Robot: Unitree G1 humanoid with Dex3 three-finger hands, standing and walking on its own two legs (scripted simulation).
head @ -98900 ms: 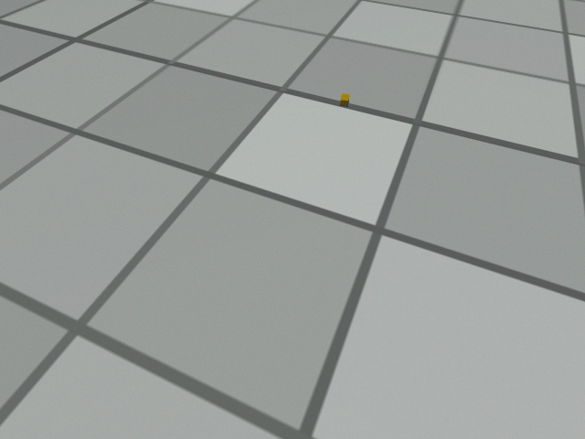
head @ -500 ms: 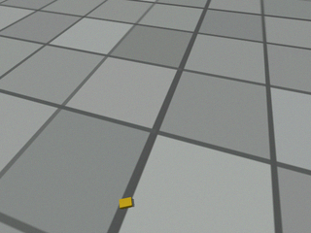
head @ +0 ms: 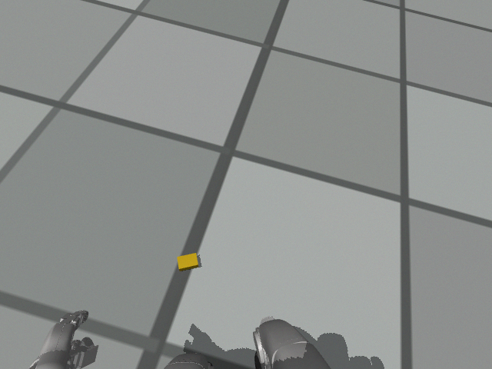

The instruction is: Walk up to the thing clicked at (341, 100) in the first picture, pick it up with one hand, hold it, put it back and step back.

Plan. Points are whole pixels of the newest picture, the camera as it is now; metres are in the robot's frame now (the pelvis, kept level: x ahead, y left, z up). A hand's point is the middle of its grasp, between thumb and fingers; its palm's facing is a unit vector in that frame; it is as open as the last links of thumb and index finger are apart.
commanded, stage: step back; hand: left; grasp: from above
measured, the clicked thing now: (187, 262) +0.47 +0.16 -0.75
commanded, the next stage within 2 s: none
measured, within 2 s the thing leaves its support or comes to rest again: neither
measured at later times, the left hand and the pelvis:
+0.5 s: hand out of the picture +0.05 +0.25 -0.13, palm faces -0.05 -0.92 -0.40, open 7.4 cm; pelvis -0.08 +0.00 +0.00, yaw -4 degrees
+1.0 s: hand out of the picture -0.12 +0.27 -0.16, palm faces -0.10 -0.91 -0.40, open 7.4 cm; pelvis -0.23 -0.01 -0.01, yaw -7 degrees
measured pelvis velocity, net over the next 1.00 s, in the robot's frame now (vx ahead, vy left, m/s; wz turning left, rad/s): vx -0.23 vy -0.01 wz -0.12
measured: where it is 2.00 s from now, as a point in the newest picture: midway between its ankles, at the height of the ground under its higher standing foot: outside the picture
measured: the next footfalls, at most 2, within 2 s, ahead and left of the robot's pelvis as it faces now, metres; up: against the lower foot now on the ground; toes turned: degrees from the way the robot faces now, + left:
right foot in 0.28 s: -0.01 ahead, -0.10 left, +0.00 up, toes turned +0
left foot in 0.64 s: -0.10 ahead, +0.14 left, +0.00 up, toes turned -5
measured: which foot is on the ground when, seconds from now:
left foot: down 0.00-0.32, up 0.34-0.62, down 0.64-1.00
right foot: up 0.00-0.26, down 0.28-0.68, up 0.70-1.00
